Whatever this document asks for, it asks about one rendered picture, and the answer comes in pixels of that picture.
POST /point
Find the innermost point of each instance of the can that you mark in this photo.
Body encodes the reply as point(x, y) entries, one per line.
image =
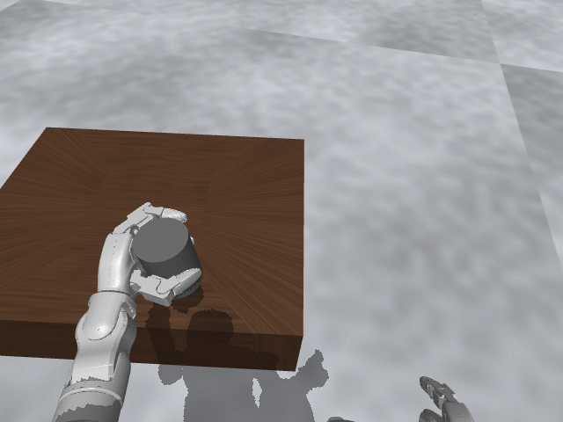
point(164, 248)

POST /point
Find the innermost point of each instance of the left robot arm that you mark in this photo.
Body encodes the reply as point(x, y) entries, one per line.
point(97, 383)

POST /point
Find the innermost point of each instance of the left robot hand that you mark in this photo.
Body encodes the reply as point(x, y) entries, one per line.
point(121, 270)

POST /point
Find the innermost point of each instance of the right robot hand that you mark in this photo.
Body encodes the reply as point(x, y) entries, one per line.
point(445, 400)

